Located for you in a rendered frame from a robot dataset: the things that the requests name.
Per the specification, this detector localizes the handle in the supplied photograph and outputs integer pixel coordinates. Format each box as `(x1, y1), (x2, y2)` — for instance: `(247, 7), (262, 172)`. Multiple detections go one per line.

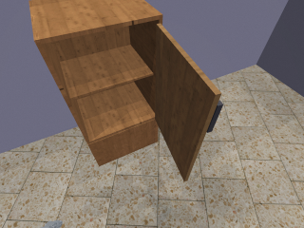
(206, 100), (223, 133)

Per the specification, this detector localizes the cupboard door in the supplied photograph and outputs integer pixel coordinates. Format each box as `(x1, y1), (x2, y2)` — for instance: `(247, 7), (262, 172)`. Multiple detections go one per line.
(155, 23), (221, 181)

